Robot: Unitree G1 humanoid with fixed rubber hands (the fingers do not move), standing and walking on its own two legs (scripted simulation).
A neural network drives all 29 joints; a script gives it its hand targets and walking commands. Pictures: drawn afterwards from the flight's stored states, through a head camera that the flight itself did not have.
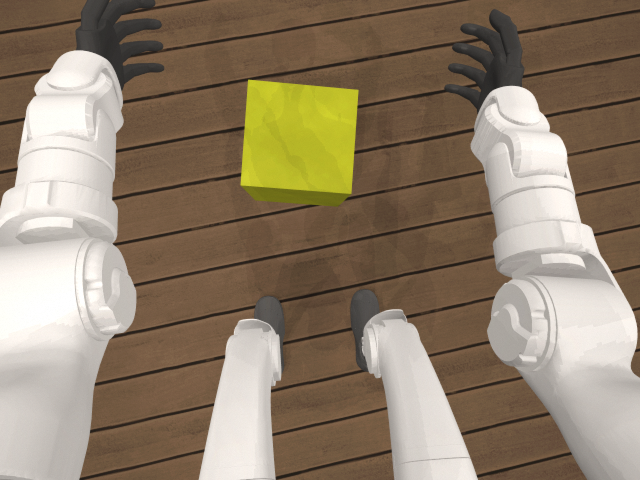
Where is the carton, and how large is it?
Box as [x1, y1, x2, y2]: [241, 80, 358, 206]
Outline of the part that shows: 248,80 241,185 256,200 337,206 351,192 358,90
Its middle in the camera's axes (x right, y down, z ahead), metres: -0.05 -0.20 +0.85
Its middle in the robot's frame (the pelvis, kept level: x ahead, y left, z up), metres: +0.56 +0.01 -0.54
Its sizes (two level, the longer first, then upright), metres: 0.210 0.200 0.250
